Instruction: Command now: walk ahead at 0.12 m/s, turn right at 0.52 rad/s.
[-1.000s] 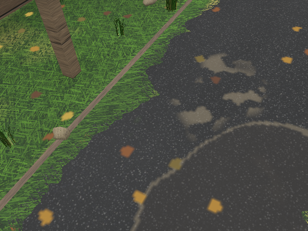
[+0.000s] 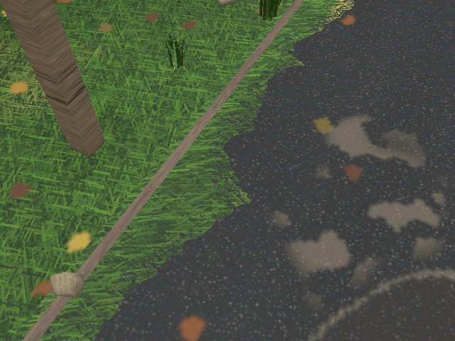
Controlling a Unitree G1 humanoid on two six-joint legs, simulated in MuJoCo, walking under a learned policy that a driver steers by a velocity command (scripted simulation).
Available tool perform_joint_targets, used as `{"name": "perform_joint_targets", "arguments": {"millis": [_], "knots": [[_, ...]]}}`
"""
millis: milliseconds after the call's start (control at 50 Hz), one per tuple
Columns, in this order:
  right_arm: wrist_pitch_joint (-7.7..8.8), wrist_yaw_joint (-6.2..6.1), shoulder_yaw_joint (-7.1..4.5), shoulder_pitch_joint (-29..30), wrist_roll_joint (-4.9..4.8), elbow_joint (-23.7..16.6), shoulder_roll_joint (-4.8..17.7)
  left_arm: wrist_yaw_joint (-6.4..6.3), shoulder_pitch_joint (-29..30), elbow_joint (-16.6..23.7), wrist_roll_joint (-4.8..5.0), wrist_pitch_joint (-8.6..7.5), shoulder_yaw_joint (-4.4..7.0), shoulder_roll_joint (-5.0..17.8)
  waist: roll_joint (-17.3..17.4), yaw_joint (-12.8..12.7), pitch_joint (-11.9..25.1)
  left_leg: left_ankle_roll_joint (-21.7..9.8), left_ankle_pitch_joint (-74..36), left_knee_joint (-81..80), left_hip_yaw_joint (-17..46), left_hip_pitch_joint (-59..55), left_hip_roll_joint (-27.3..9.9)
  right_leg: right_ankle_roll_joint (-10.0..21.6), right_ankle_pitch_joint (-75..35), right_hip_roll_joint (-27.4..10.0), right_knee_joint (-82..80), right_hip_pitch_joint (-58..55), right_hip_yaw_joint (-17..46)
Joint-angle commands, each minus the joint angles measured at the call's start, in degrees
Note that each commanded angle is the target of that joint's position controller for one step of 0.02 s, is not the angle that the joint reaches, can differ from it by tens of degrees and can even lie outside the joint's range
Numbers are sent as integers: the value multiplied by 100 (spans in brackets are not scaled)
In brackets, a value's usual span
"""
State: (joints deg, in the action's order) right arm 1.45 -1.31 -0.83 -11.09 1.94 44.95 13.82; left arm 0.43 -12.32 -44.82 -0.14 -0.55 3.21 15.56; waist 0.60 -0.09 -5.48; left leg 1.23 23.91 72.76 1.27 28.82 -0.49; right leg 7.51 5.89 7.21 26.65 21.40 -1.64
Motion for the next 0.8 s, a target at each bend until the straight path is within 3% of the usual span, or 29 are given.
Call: {"name": "perform_joint_targets", "arguments": {"millis": [20, 100, 160, 200, 300, 360, 380, 400, 420, 440, 460, 480, 500, 540, 640, 740, 800], "knots": [[-221, -13, -121, -887, 32, -173, 456, 6, -293, 281, -63, -41, 213, 810, -96, 236, 979, 107, -209, -470, 47, -201, -94, 926, -3042, -1577, -873, -429, 1577], [-299, -45, -167, -441, 7, -358, 545, -8, -314, 365, -62, 47, 276, 910, -441, 77, 1075, 196, -571, -1218, 112, 83, -122, 647, -1413, -1366, -948, -516, 1818], [-346, -62, -186, -5, -17, -515, 586, -42, -412, 417, -69, 152, 319, 941, -606, -120, 962, 241, -647, -1691, 236, 339, -117, 540, 146, -1333, -1064, -710, 2287], [-335, -79, -185, 191, -44, -592, 592, -55, -485, 436, -93, 197, 342, 945, -676, -221, 870, 229, -557, -2037, 301, 386, -66, 526, 622, -1349, -1062, -852, 2569], [-207, -124, -163, 201, -168, -691, 621, -29, -454, 506, -157, 252, 385, 982, -817, -241, 888, 39, -79, -2952, 330, -218, 264, 500, -329, -1366, -695, -1048, 3051], [-110, -165, -153, -293, -226, -628, 630, -7, -176, 575, -103, 284, 387, 965, -838, 52, 906, -134, -316, -4301, 289, -1202, 420, 233, -837, -1194, -424, -860, 3241], [-61, -204, -170, -551, -187, -572, 685, -22, -38, 616, -38, 287, 365, 904, -716, 227, 878, -186, -834, -5226, 344, -1833, 281, -27, -393, -974, -212, -514, 3134], [-34, -257, -253, -475, -93, -616, 1101, -34, -214, 671, 13, 266, 280, 568, 126, 48, 878, -412, -676, -5946, 1247, -2323, -715, -392, 1073, -468, 522, 39, 2547], [-91, -241, -355, -26, -38, -829, 1668, -61, -485, 815, 44, 223, 244, 385, 1360, -224, 776, -1071, -1910, -6059, 2821, -2583, -2195, -687, 2628, 527, 1644, 1115, 1119], [-134, -203, -361, -151, -16, -785, 1432, -83, -336, 679, -196, 225, 372, 947, 831, -25, 750, -1552, -2913, -5762, 2612, -2163, -2328, -775, 2807, 76, 2868, 1100, 834], [-133, -170, -245, -37, -66, -836, 1039, -57, -356, 601, -187, 244, 422, 1014, 436, -149, 715, -1508, -3293, -5637, 2052, -2000, -1987, -805, 2532, -55, 3331, 932, 878], [-137, -143, -191, 185, -83, -866, 844, -19, -449, 504, -176, 297, 422, 955, 339, -268, 597, -1307, -3472, -5555, 1420, -1877, -1572, -857, 2199, -114, 3689, 853, 821], [-137, -147, -178, 294, -75, -903, 811, 42, -505, 485, -160, 361, 410, 911, 601, -318, 632, -1160, -3670, -5484, 1007, -1990, -1304, -900, 1965, -121, 3994, 911, 738], [-149, -147, -189, 166, -47, -933, 808, 137, -476, 475, -97, 436, 364, 840, 780, -200, 663, -1136, -4102, -5371, 567, -2206, -1114, -1037, 1817, -158, 4225, 1045, 556], [-140, -132, -313, -470, -56, -761, 985, 206, 115, 699, -63, 501, 258, 679, 822, 182, 694, -1306, -4290, -5241, 457, -2999, -1396, -1163, 1850, -364, 3433, 1315, 404], [-125, -31, -392, -385, -31, -735, 1111, 258, 377, 883, -25, 521, 152, 517, 921, 204, 717, -1293, -4035, -5169, 89, -2597, -1548, -985, 1986, -581, 2254, 440, 52], [-151, 32, -444, -366, -31, -694, 1225, 246, 384, 974, 17, 491, 134, 534, 1044, 200, 777, -1212, -4005, -4963, -69, -2389, -1610, -806, 2029, -540, 1567, -122, -196]]}}
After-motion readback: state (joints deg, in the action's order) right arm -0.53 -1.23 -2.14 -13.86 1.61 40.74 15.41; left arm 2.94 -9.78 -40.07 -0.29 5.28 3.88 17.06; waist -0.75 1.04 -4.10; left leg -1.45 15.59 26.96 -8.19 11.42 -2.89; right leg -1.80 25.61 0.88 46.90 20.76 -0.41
